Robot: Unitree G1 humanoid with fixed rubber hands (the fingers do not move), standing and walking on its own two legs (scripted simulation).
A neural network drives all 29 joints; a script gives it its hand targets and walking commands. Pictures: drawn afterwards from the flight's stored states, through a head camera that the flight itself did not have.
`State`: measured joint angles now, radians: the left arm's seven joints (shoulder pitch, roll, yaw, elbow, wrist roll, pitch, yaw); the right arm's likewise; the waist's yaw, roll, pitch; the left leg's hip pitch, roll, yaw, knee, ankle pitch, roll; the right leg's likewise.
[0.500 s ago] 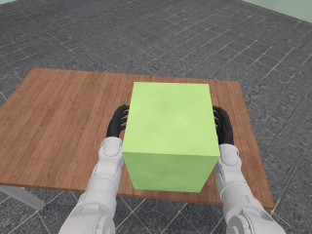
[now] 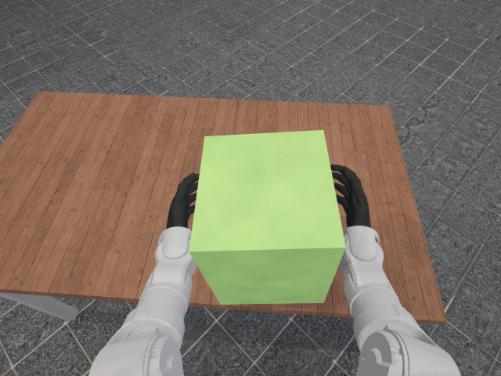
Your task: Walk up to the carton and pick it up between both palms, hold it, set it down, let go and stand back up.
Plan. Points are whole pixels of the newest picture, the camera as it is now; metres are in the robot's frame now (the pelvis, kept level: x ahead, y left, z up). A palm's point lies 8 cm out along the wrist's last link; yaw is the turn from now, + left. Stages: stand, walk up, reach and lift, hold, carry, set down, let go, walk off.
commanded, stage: set down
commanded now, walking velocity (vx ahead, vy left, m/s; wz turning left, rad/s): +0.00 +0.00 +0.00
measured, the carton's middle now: (267, 224) +0.39 -0.01 -0.04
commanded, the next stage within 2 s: none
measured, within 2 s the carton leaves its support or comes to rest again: rests again in 1.14 s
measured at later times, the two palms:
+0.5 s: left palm (184, 231) +0.36 +0.14 -0.02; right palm (355, 228) +0.37 -0.15 -0.01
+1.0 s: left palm (184, 233) +0.36 +0.14 -0.03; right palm (354, 230) +0.37 -0.15 -0.01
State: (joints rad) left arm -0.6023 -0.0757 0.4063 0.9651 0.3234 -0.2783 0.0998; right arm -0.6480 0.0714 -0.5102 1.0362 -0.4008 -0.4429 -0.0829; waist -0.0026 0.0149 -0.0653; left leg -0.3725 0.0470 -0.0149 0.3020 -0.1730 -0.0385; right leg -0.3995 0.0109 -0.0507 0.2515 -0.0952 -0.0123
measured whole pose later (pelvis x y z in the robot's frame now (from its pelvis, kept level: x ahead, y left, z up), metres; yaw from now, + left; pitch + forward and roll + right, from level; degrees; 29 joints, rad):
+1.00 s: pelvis -0.01 +0.00 -0.01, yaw +0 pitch +18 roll -1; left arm -0.62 -0.08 0.50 1.07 0.39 -0.45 0.11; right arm -0.67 0.07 -0.61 1.12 -0.50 -0.57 -0.08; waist -0.01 0.01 -0.08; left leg -0.49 0.04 -0.01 0.36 -0.18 -0.03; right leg -0.52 0.01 -0.05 0.31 -0.10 -0.01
